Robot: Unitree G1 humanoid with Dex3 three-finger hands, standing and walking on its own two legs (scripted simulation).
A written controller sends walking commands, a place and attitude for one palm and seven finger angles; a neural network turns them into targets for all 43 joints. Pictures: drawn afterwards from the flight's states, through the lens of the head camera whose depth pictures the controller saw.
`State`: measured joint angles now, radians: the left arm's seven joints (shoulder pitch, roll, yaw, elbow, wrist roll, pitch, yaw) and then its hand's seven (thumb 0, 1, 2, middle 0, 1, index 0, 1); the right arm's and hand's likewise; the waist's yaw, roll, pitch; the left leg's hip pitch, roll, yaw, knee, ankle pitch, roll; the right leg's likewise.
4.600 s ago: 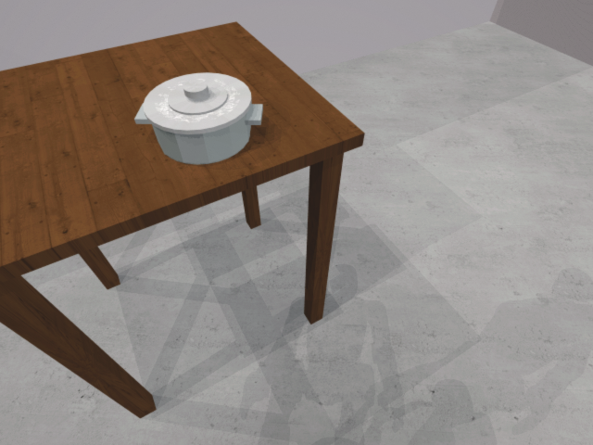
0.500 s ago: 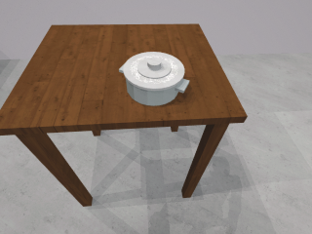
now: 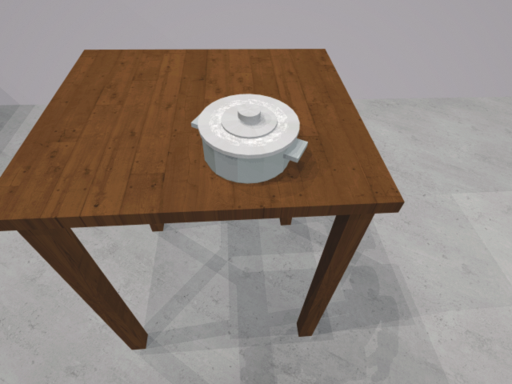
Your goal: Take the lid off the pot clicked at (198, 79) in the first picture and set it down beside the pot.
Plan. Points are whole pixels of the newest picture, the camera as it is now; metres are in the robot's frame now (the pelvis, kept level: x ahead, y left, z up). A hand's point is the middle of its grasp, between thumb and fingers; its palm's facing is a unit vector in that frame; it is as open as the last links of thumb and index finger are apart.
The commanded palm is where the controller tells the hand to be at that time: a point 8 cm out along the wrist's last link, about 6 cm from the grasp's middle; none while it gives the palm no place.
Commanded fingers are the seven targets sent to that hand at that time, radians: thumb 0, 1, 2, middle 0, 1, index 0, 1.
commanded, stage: look again from close up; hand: left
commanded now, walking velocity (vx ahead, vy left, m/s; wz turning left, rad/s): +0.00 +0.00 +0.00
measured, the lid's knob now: (249, 112) +0.52 +0.05 +0.16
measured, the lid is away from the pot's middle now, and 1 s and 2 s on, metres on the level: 0.00 0.00 0.00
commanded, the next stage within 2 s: shuffle to correct the standing spot in 0.56 s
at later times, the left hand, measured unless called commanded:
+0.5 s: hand out of the picture +0.02 +0.17 -0.18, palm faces +0.02 -0.98 -0.19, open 7.4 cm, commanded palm none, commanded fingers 0.00 0.90 0.90 -0.20 -0.30 -0.20 -0.30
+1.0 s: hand out of the picture +0.01 +0.16 -0.18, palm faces +0.09 -0.98 -0.19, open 7.4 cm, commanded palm none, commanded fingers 0.00 0.90 0.90 -0.20 -0.30 -0.20 -0.30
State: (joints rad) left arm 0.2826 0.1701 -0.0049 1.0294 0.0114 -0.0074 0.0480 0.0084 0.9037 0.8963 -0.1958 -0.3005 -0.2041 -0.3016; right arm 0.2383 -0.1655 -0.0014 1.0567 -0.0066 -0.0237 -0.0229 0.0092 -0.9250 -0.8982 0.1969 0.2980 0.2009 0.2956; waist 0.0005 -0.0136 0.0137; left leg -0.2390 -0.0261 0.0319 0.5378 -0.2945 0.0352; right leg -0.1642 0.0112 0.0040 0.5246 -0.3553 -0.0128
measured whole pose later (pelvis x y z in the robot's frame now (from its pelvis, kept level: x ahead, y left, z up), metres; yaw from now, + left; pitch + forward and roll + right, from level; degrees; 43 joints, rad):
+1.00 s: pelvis +0.02 -0.03 +0.00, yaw +4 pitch +2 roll +0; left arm 0.31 0.18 0.03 1.02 0.02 0.01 0.02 0.01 0.90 0.90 -0.19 -0.30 -0.20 -0.30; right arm 0.28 -0.14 -0.03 1.08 -0.02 -0.01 -0.03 0.01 -0.91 -0.90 0.20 0.30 0.20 0.30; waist 0.00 -0.03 0.02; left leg -0.28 -0.01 -0.04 0.58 -0.33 0.00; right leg -0.16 0.04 -0.07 0.52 -0.39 -0.05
